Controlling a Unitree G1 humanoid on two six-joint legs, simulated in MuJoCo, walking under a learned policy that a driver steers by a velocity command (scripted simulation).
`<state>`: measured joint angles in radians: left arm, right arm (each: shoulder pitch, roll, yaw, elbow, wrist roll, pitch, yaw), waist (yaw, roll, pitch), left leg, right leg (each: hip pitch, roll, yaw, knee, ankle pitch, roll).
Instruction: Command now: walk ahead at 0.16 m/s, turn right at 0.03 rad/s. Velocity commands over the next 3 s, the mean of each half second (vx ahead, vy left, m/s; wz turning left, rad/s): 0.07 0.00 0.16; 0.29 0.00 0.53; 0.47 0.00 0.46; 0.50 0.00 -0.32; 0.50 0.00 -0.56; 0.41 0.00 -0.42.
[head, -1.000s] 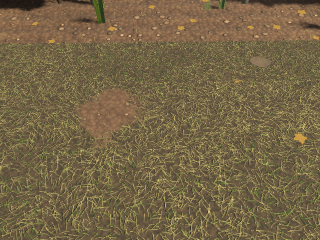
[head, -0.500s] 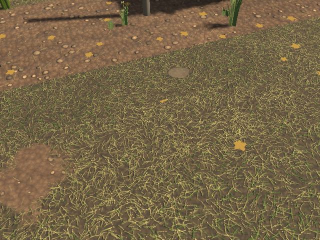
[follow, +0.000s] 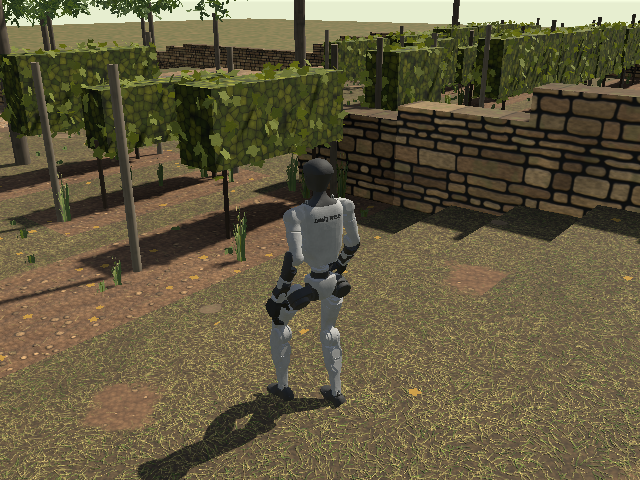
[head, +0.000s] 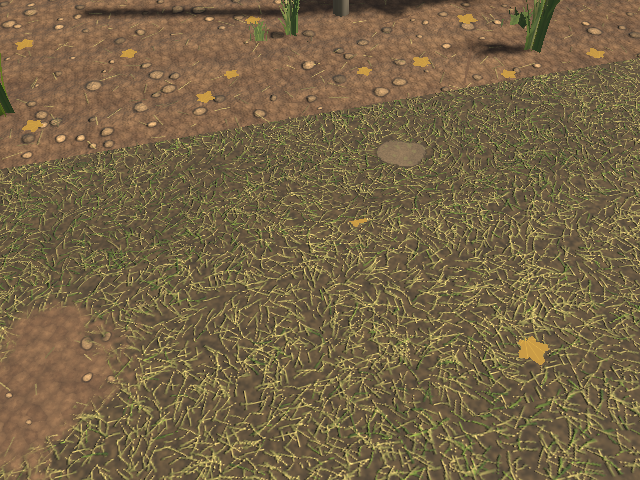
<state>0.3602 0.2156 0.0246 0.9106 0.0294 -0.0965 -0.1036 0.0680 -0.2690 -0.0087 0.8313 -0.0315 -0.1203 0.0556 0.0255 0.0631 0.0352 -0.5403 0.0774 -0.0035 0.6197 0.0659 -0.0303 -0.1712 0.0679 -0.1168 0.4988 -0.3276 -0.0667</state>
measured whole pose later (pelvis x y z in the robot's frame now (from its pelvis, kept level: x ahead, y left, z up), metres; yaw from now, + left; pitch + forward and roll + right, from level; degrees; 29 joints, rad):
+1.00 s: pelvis +0.14 +0.01 +0.02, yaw +25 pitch -2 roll +1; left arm 0.46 0.23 0.00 0.89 0.06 -0.12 0.04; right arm 0.18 -0.26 -0.05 0.80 -0.08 -0.07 0.05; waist 0.07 0.00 0.06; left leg -0.57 -0.04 -0.09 0.97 -0.19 0.04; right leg 0.01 -0.01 -0.07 0.22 -0.19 -0.03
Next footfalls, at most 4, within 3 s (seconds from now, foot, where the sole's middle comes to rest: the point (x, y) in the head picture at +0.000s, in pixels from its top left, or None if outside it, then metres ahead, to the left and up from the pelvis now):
0.84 right None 0.18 -0.09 -0.77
1.32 left None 0.31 0.30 -0.77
1.96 right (199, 396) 0.74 0.37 -0.93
2.28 left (84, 338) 0.90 0.71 -0.93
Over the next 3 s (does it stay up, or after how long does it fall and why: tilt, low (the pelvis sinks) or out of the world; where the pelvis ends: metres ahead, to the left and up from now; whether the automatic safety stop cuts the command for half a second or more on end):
stays up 1.09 0.55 -0.16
